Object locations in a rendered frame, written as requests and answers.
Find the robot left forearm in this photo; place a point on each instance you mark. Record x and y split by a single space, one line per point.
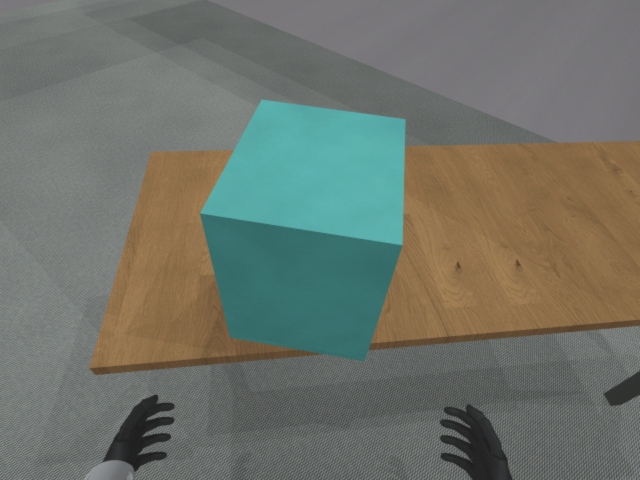
111 470

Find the robot right hand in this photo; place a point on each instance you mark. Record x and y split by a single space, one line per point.
485 451

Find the table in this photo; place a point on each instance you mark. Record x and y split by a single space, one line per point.
499 241

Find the robot left hand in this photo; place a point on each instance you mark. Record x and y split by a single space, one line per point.
128 442

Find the carton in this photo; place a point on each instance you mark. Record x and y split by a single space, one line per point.
305 227

